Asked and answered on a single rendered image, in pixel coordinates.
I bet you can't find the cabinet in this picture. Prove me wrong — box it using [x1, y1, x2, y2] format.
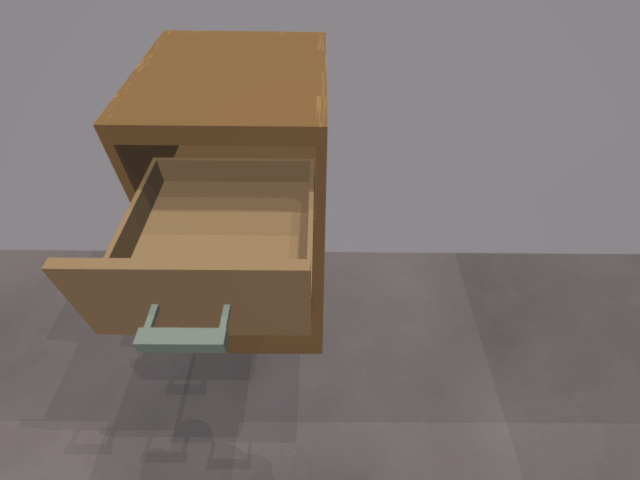
[93, 30, 328, 354]

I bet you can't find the handle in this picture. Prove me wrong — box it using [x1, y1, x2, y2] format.
[133, 304, 231, 353]

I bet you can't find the drawer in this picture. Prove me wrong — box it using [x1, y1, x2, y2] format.
[41, 157, 315, 336]

